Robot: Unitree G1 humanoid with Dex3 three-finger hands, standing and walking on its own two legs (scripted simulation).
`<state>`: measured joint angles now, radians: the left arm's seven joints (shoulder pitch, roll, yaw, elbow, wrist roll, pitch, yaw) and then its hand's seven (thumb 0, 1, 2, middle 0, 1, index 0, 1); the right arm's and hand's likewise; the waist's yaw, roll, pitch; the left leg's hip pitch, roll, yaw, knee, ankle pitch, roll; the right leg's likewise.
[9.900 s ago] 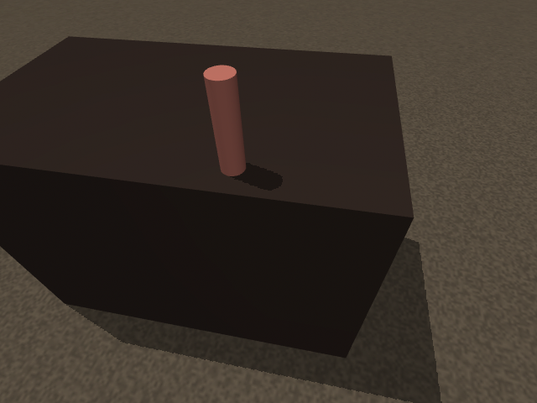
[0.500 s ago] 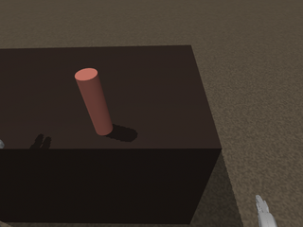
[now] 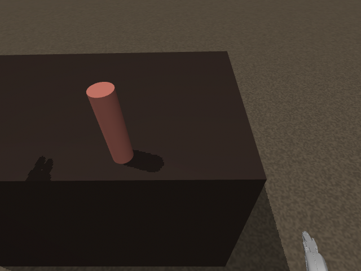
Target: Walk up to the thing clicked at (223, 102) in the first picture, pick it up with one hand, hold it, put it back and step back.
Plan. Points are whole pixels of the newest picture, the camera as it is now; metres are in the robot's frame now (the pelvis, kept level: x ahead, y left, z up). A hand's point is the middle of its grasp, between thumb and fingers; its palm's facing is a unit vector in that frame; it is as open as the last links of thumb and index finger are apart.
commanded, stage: go down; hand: left
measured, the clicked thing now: (113, 127) +0.41 +0.18 +0.13
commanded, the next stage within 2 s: approach in 0.86 s
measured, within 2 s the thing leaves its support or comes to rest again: neither
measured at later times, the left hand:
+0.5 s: hand out of the picture +0.32 +0.37 +0.20, palm faces +0.13 -0.99 +0.00, open 17.7 cm
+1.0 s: hand out of the picture +0.32 +0.37 +0.20, palm faces +0.13 -0.99 +0.01, open 17.6 cm
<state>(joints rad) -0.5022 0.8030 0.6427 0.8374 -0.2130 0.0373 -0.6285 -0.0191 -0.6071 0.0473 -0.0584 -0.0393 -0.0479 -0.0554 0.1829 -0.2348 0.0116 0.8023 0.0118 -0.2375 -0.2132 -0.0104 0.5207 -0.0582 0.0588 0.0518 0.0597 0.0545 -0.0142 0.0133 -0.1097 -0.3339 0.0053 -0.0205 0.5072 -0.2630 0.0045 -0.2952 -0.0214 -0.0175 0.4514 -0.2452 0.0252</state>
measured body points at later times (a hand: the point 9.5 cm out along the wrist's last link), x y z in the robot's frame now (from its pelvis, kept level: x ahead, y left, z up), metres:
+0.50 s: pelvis -0.01 +0.00 +0.00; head -0.01 +0.00 +0.45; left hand +0.31 +0.42 +0.20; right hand +0.16 -0.26 -0.08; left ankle -0.01 +0.11 -0.74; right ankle -0.01 -0.14 -0.74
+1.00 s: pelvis -0.01 +0.00 +0.00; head -0.01 +0.01 +0.45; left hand +0.31 +0.43 +0.20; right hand +0.15 -0.26 -0.07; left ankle -0.01 +0.11 -0.74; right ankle -0.01 -0.14 -0.74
